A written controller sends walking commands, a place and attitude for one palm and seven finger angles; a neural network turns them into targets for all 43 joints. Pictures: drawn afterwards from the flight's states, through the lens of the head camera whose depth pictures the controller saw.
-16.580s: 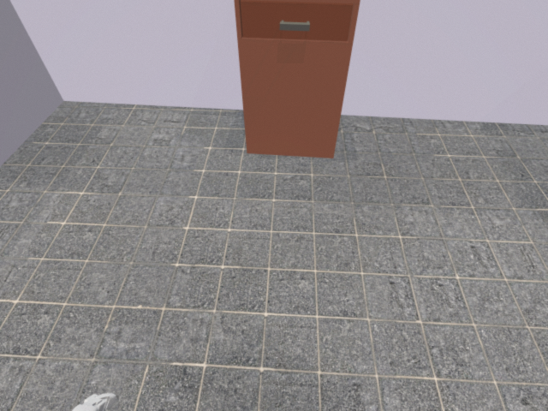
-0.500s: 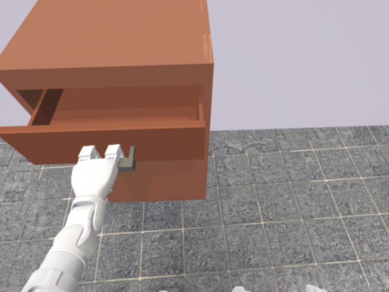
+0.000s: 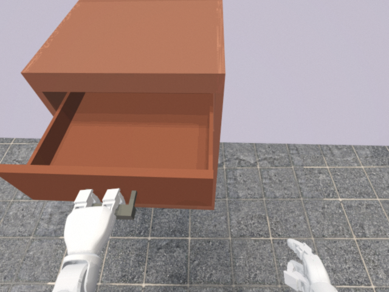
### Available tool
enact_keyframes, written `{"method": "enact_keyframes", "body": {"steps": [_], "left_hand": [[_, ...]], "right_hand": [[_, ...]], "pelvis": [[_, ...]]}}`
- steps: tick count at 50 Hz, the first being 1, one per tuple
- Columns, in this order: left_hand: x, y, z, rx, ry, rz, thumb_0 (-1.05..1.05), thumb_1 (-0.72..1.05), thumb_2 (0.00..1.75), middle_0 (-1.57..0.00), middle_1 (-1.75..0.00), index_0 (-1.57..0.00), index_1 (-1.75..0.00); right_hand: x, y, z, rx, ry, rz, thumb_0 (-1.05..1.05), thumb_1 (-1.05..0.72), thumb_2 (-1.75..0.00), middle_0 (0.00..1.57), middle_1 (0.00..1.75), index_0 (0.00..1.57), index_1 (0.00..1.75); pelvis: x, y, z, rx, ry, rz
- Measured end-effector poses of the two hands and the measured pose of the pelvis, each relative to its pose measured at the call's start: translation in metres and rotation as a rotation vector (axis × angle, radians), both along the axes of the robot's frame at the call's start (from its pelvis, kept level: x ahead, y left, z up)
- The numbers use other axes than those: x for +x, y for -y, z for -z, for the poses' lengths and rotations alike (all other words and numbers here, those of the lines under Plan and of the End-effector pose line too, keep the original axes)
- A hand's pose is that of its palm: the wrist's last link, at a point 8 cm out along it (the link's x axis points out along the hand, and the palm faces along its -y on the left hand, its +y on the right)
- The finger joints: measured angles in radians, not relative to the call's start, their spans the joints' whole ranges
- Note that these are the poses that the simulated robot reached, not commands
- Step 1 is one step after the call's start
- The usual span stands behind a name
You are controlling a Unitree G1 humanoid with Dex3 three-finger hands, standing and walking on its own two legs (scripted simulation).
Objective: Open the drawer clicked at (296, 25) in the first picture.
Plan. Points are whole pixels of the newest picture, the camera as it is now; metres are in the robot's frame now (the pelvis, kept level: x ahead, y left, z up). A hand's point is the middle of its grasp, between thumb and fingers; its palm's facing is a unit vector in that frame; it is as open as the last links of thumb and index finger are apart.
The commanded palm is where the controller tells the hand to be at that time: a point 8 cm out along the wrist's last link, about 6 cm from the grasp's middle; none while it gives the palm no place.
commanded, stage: pull the drawer open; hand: left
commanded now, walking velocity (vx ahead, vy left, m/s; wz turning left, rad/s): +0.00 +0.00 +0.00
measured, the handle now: (108, 202) +0.30 +0.22 -0.01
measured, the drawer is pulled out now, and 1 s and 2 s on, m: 0.24 0.30 0.30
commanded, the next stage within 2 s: open the thumb to release the handle in 0.40 s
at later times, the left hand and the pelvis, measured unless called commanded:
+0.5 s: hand (94, 262) +0.18 +0.22 -0.03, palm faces -0.04 -0.08 -1.00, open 6.1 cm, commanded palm +0.16 +0.22 +0.02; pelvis -0.01 -0.01 -0.02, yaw -2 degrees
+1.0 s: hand (95, 259) +0.19 +0.21 -0.02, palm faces +0.00 -0.07 -1.00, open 12.1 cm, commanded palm +0.16 +0.22 +0.02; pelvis -0.02 -0.01 -0.01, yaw +1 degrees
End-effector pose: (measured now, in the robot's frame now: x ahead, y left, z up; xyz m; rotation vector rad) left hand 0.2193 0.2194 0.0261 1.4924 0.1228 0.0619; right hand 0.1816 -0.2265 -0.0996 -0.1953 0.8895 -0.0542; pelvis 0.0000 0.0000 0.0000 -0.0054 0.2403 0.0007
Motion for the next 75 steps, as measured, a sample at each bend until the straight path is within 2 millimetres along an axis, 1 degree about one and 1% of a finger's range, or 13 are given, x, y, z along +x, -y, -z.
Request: {"method": "enact_keyframes", "body": {"steps": [7, 13, 19, 25, 32, 37, 44, 49, 54, 58, 62, 75], "left_hand": [[-0.032, 0.001, -0.001, -0.001, -0.005, -0.009, 0.04, 0.68, 0.78, -0.26, -1.31, -0.38, -1.31], [-0.057, 0.002, -0.001, 0.000, -0.005, -0.012, 0.04, 0.67, 0.78, -0.26, -1.31, -0.38, -1.31], [-0.058, 0.002, -0.001, -0.003, -0.004, -0.008, 0.04, 0.69, 0.76, -0.25, -1.28, -0.37, -1.29], [-0.058, 0.001, -0.001, -0.005, -0.007, 0.004, 0.04, 0.69, 0.74, -0.25, -1.27, -0.37, -1.28], [-0.055, 0.001, 0.002, 0.016, 0.065, -0.005, 0.02, 0.66, 0.77, -0.32, -1.29, -0.38, -1.30], [-0.055, 0.004, 0.000, 0.010, 0.069, -0.045, 0.01, 0.51, 0.72, -0.35, -1.28, -0.38, -1.30], [-0.054, 0.004, -0.003, 0.012, 0.037, -0.051, 0.00, 0.13, 0.56, -0.35, -1.26, -0.36, -1.26], [-0.054, 0.004, -0.004, 0.007, 0.027, -0.048, 0.00, -0.17, 0.43, -0.34, -1.24, -0.34, -1.23], [-0.055, 0.004, -0.003, 0.004, 0.031, -0.039, 0.00, -0.36, 0.35, -0.34, -1.23, -0.33, -1.21], [-0.055, 0.004, -0.002, 0.004, 0.043, -0.044, 0.00, -0.43, 0.32, -0.33, -1.22, -0.32, -1.20], [-0.054, 0.005, 0.000, 0.010, 0.049, -0.045, 0.00, -0.46, 0.31, -0.33, -1.22, -0.32, -1.20], [-0.051, 0.004, -0.001, 0.012, 0.036, -0.033, 0.00, -0.48, 0.30, -0.35, -1.22, -0.33, -1.21]], "right_hand": [[-0.004, 0.004, 0.006, 0.000, -0.004, -0.017, 0.01, -0.91, -0.90, 0.20, 0.30, 0.20, 0.30], [-0.003, 0.009, 0.011, -0.008, 0.006, -0.035, 0.01, -0.91, -0.90, 0.20, 0.30, 0.20, 0.30], [-0.001, 0.013, 0.009, 0.004, 0.046, -0.029, 0.01, -0.91, -0.90, 0.20, 0.30, 0.20, 0.30], [-0.002, 0.018, 0.010, -0.002, 0.054, -0.017, 0.01, -0.91, -0.90, 0.20, 0.30, 0.20, 0.30], [-0.008, 0.021, 0.027, -0.039, -0.001, -0.025, 0.01, -0.91, -0.90, 0.20, 0.30, 0.20, 0.30], [-0.013, 0.013, 0.028, -0.018, -0.015, -0.018, 0.01, -0.91, -0.90, 0.20, 0.30, 0.20, 0.30], [-0.014, 0.003, 0.018, -0.001, 0.006, -0.028, 0.01, -0.91, -0.90, 0.20, 0.30, 0.20, 0.30], [-0.012, 0.003, 0.011, -0.005, 0.031, -0.035, 0.01, -0.90, -0.90, 0.20, 0.30, 0.20, 0.30], [-0.012, 0.009, 0.008, -0.023, 0.042, -0.035, 0.01, -0.90, -0.90, 0.20, 0.30, 0.20, 0.30], [-0.012, 0.013, 0.009, -0.035, 0.040, -0.035, 0.01, -0.91, -0.90, 0.20, 0.30, 0.20, 0.30], [-0.014, 0.015, 0.013, -0.044, 0.026, -0.033, 0.01, -0.91, -0.90, 0.20, 0.30, 0.20, 0.30], [-0.026, 0.007, 0.018, -0.034, -0.007, -0.023, 0.01, -0.91, -0.90, 0.20, 0.30, 0.20, 0.30]], "pelvis": [[-0.003, 0.005, 0.005, 0.007, 0.001, 0.005], [-0.007, 0.009, 0.011, 0.015, -0.004, 0.011], [-0.009, 0.011, 0.016, 0.023, -0.012, 0.028], [-0.007, 0.011, 0.020, 0.026, -0.023, 0.038], [-0.012, 0.009, 0.026, 0.018, -0.038, 0.010], [-0.015, 0.009, 0.023, 0.017, -0.019, 0.003], [-0.020, 0.012, 0.014, 0.017, 0.012, -0.005], [-0.024, 0.014, 0.011, 0.017, 0.024, -0.008], [-0.026, 0.014, 0.011, 0.017, 0.026, -0.010], [-0.028, 0.014, 0.012, 0.016, 0.023, -0.013], [-0.029, 0.014, 0.013, 0.016, 0.021, -0.017], [-0.036, 0.015, 0.011, 0.016, 0.035, -0.025]]}}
